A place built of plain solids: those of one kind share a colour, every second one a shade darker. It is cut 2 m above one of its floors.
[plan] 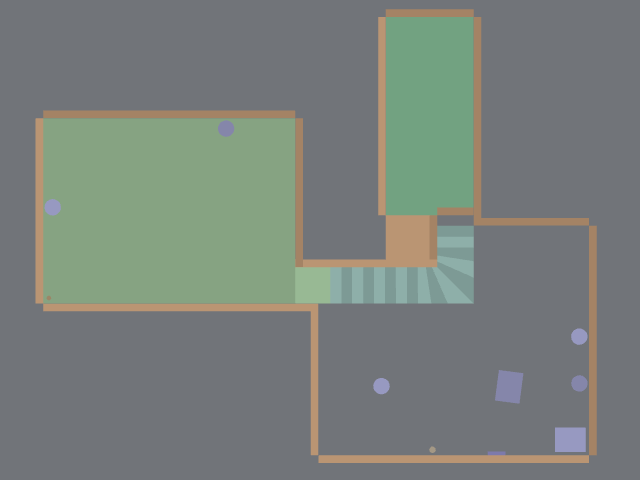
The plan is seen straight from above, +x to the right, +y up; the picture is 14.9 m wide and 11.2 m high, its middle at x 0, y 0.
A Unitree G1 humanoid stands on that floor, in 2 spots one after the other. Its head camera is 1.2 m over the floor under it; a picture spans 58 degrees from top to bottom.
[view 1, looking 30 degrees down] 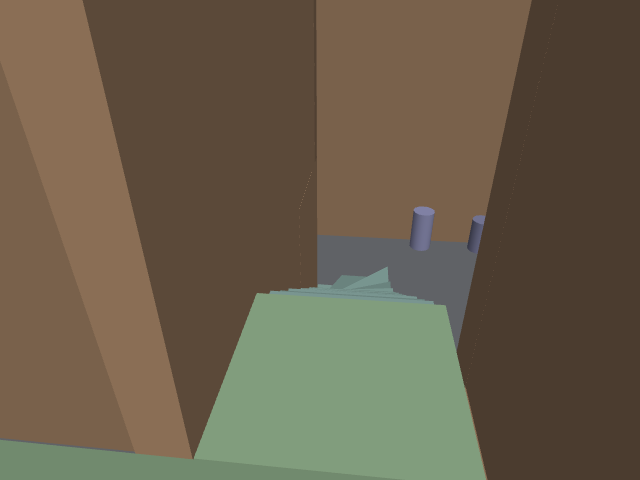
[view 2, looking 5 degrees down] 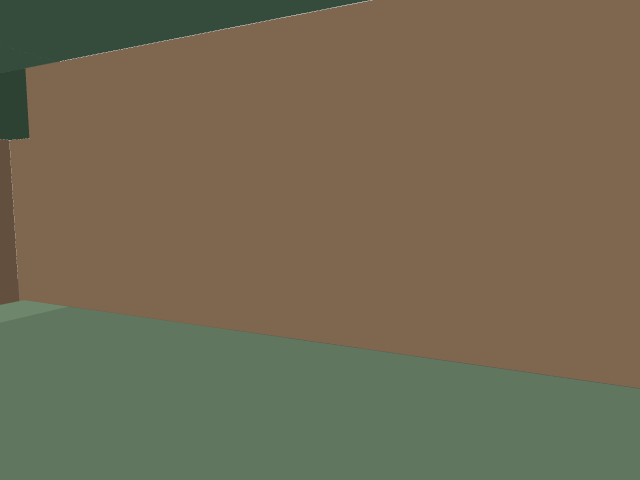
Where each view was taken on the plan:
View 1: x -1.32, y -1.09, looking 6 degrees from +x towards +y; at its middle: ground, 8.58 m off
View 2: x -5.22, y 1.82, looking -66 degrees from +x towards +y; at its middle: wall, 3.64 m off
